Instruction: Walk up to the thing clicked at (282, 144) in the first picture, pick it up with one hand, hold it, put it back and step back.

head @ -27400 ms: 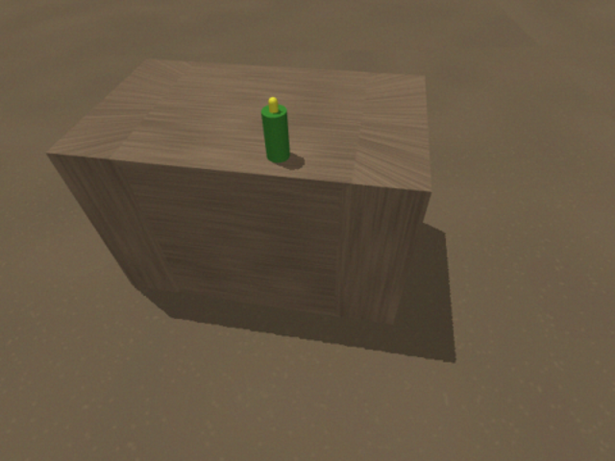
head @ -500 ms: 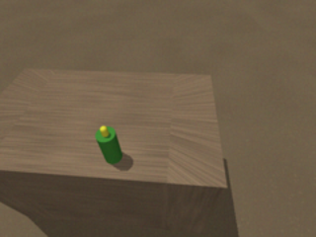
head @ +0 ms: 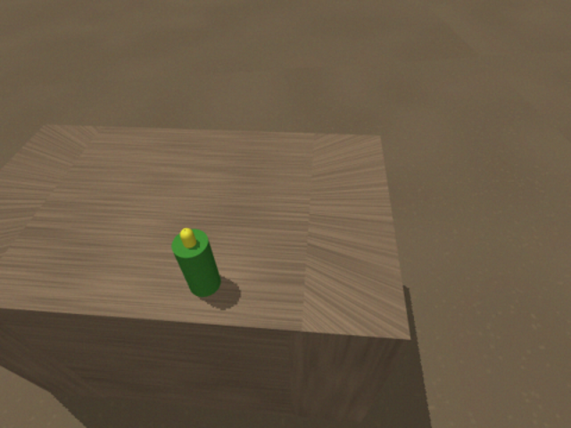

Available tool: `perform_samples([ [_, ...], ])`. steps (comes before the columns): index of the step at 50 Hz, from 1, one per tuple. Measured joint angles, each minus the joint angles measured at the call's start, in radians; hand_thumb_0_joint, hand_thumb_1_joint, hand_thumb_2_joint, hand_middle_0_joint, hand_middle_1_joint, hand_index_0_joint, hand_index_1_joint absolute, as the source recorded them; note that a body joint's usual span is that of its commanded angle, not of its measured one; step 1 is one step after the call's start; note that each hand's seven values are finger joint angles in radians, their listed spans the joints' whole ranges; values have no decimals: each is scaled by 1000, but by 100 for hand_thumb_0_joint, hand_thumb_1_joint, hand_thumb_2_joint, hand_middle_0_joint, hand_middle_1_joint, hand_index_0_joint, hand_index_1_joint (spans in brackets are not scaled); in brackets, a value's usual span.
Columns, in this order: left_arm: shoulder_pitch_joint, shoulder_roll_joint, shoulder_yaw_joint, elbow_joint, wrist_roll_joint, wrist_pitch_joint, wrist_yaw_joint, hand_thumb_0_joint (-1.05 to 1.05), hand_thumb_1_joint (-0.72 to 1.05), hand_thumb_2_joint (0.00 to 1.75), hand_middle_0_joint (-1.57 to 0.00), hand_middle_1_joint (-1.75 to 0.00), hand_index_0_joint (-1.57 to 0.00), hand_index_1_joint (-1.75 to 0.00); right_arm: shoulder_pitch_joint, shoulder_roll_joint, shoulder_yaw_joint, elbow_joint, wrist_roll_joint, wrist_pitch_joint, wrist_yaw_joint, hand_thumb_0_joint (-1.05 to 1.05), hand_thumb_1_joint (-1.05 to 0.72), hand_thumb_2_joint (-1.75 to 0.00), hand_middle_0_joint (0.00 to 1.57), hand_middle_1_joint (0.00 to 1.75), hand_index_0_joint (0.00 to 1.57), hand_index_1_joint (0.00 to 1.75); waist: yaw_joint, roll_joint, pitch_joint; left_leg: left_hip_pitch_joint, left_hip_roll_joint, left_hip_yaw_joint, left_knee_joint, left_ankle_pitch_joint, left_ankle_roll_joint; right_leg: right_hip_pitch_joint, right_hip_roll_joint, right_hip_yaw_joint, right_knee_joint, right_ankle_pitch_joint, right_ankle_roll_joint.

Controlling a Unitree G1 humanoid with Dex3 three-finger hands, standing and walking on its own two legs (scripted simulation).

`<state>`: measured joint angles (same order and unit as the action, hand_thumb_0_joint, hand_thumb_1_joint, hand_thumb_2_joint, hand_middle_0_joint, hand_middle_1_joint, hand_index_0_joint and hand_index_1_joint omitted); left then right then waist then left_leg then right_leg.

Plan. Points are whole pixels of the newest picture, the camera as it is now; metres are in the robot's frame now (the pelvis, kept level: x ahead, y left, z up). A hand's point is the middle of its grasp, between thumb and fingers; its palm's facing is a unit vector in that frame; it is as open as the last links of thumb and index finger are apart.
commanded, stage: stand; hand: left
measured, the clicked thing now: (196, 259) +0.41 +0.19 -0.05
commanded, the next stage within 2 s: step back in 0.64 s
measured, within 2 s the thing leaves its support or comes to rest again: neither
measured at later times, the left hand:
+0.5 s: hand out of the picture +0.07 +0.26 -0.16, palm faces -0.02 -0.94 -0.35, open 7.3 cm
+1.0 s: hand out of the picture +0.09 +0.33 -0.18, palm faces +0.00 -0.92 -0.38, open 7.3 cm
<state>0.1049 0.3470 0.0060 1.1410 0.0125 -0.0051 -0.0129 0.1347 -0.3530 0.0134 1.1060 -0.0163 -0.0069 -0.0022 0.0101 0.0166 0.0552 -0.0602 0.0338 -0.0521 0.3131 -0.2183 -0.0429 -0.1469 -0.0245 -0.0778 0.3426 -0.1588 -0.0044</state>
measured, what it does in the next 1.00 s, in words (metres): shifts its weight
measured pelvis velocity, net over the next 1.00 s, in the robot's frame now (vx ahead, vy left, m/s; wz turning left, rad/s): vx -0.06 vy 0.05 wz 0.03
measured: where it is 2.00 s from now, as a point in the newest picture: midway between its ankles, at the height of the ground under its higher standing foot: outside the picture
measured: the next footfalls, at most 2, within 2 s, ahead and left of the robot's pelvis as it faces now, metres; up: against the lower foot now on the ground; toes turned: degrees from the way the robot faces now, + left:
right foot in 1.30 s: -0.10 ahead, -0.06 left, +0.00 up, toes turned -1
left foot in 1.64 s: -0.15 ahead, +0.19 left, +0.00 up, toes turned -4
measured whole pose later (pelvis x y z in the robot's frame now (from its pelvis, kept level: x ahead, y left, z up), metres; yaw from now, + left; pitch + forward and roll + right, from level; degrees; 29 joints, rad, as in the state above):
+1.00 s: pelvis -0.06 +0.05 -0.03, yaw +2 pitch -2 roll +0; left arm -0.02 0.42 0.06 0.90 0.01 0.07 0.02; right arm 0.15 -0.40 -0.06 0.94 -0.03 0.04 0.02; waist -0.02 -0.05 0.22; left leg -0.30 -0.02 -0.04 0.70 -0.37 0.01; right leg -0.46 -0.01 0.09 0.89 -0.50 -0.01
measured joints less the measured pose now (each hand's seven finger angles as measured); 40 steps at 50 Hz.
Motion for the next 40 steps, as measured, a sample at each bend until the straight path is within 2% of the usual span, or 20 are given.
perform_samples([
  [32,-3,0,-1,-3,-1,1,0,0,91,90,-20,-30,-20,-30,1,-1,0,0,1,-1,-2,0,-90,-90,20,30,20,30,0,-3,2,3,-1,1,-1,-7,2,1,-2,1,3,-9,2],
  [35,-17,1,22,-37,-13,10,1,0,91,90,-20,-30,-21,-30,-16,-12,-13,-27,13,13,5,0,-90,-90,20,30,20,30,-3,1,32,-51,-5,-3,79,-29,14,-34,-5,-2,47,-20,0],
  [37,-34,5,35,-69,-16,17,5,0,91,90,-20,-30,-21,-30,-34,-24,-27,-55,21,23,6,0,-90,-90,20,30,20,30,-5,1,67,-120,-15,4,195,-35,39,-62,-13,-3,82,-25,-4],
  [40,-54,10,45,-119,-1,28,11,0,91,90,-20,-30,-21,-30,-46,-49,-49,-103,22,47,9,0,-90,-90,20,30,20,30,-4,-6,107,-243,-59,-6,477,-208,77,-109,-38,7,136,-33,-5],
])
